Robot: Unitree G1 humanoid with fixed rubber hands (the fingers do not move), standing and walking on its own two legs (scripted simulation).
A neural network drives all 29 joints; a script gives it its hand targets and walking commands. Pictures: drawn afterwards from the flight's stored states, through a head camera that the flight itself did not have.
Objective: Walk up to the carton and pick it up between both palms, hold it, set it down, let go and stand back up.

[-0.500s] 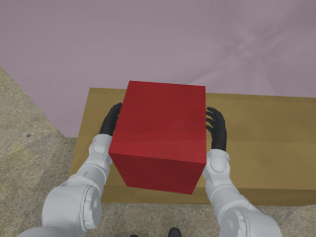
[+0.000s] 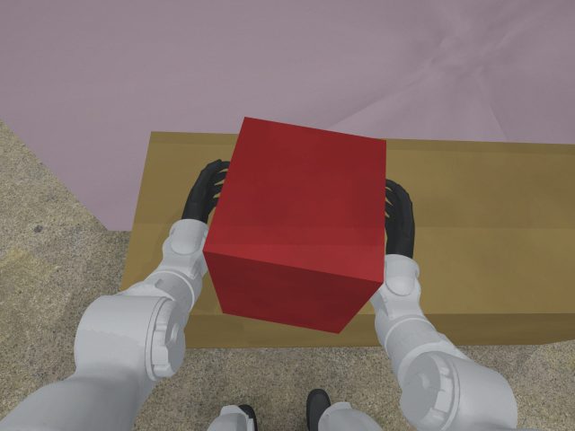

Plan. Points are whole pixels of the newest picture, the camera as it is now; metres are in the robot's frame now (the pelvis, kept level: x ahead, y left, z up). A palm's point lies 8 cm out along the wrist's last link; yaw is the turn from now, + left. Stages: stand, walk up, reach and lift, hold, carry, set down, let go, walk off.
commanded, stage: set down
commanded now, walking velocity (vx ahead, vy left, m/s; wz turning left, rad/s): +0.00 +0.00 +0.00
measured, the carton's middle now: (296, 235) +0.40 -0.02 -0.06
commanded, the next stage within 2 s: none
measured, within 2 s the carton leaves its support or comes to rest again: neither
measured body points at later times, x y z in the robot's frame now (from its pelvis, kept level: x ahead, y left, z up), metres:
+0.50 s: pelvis -0.02 +0.00 -0.02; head +0.12 +0.02 +0.41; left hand +0.44 +0.12 -0.03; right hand +0.37 -0.17 -0.03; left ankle +0.01 +0.09 -0.71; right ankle +0.03 -0.13 -0.71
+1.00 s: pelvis -0.01 -0.01 -0.02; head +0.13 +0.02 +0.41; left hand +0.44 +0.12 -0.04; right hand +0.38 -0.17 -0.03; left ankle +0.01 +0.09 -0.71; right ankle +0.03 -0.13 -0.71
